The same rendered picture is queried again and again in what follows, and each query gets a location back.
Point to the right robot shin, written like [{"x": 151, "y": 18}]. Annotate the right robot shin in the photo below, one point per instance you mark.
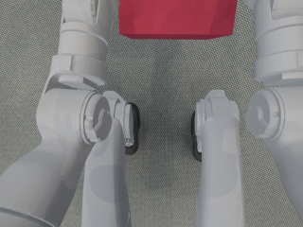
[{"x": 233, "y": 107}]

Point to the robot left upper arm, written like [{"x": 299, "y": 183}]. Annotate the robot left upper arm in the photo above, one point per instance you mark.
[{"x": 37, "y": 189}]

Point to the left robot forearm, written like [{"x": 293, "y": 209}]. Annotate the left robot forearm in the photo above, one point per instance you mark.
[{"x": 84, "y": 37}]

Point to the carton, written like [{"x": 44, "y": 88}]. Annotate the carton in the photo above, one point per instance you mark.
[{"x": 176, "y": 19}]

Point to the right robot forearm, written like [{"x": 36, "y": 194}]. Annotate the right robot forearm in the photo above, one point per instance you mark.
[{"x": 278, "y": 31}]

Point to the left robot foot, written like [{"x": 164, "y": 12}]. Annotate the left robot foot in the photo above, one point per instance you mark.
[{"x": 132, "y": 149}]

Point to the robot right upper arm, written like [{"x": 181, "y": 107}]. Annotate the robot right upper arm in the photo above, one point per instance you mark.
[{"x": 275, "y": 115}]

